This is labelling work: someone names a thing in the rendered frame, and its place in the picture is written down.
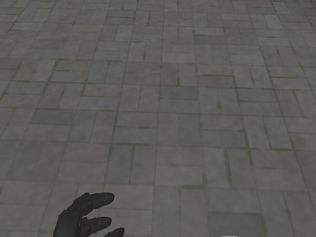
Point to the left robot hand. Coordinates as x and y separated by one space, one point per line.
71 224

